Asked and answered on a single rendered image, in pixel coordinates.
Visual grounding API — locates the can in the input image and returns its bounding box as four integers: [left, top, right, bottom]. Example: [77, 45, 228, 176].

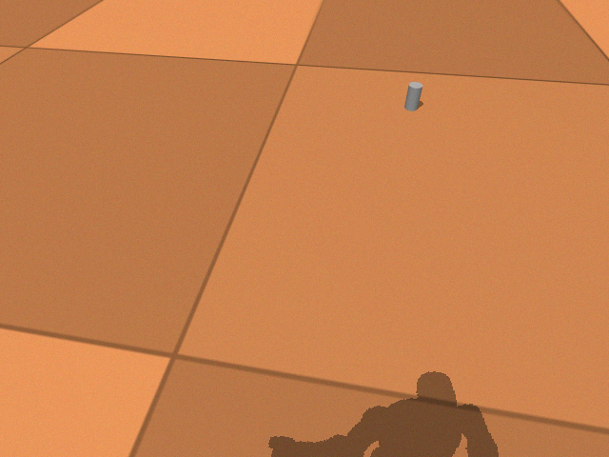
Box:
[404, 82, 422, 111]

